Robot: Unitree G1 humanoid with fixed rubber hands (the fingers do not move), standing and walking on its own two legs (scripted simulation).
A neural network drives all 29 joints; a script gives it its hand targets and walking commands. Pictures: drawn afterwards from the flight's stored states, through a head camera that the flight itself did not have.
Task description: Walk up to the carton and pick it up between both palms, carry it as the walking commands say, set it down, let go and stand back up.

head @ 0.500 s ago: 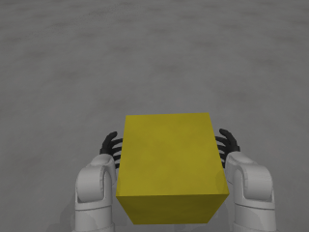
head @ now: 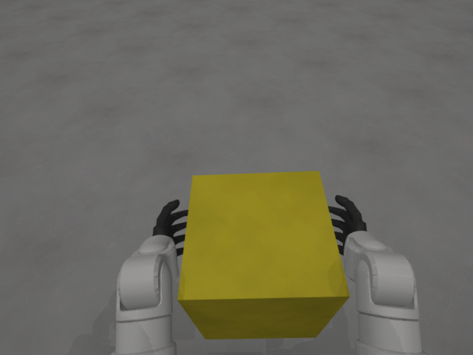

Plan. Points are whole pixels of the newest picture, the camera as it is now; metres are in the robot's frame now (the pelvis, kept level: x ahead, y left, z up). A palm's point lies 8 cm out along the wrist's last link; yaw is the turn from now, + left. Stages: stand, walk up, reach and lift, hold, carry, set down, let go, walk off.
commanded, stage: carry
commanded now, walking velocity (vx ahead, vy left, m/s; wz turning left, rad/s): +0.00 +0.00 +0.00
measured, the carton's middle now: (257, 261) +0.28 +0.00 +0.01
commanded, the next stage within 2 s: hold in 0.58 s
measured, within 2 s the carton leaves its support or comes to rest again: neither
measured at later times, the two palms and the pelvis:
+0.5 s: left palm (167, 237) +0.29 +0.15 +0.07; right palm (349, 234) +0.29 -0.15 +0.08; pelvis +0.02 +0.00 +0.00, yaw +0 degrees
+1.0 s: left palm (171, 241) +0.29 +0.15 +0.06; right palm (350, 235) +0.29 -0.15 +0.07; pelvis +0.00 -0.01 +0.01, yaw -1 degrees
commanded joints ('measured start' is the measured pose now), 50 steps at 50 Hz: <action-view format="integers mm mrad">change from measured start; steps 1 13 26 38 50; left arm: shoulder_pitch -434 -424 -418 -477 -579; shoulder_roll -861 -843 -828 -864 -864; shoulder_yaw -665 -641 -624 -575 -397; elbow -45 -19 -3 172 408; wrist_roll -361 -338 -321 -175 -82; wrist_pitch -11 -48 -76 -433 -400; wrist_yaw -234 -231 -227 -236 -278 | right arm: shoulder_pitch -419 -407 -400 -463 -594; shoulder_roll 849 833 819 836 854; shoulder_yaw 661 646 639 550 397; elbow -38 -18 -8 228 459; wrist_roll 358 335 321 182 97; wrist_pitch -11 -49 -77 -431 -415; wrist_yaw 235 229 224 240 280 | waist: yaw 0 1 1 -7 23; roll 7 6 4 11 6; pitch -206 -205 -199 -209 2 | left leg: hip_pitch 81 92 98 458 417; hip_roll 98 97 95 -106 -102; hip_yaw -87 -83 -80 -128 -92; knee -94 -85 -82 -133 -220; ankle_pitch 67 99 101 376 52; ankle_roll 30 31 32 2 12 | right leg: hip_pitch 102 114 120 380 294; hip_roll -81 -82 -82 152 125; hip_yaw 75 70 69 128 114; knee -73 -63 -65 -167 -268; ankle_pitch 70 95 98 374 40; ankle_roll -34 -33 -35 -24 -46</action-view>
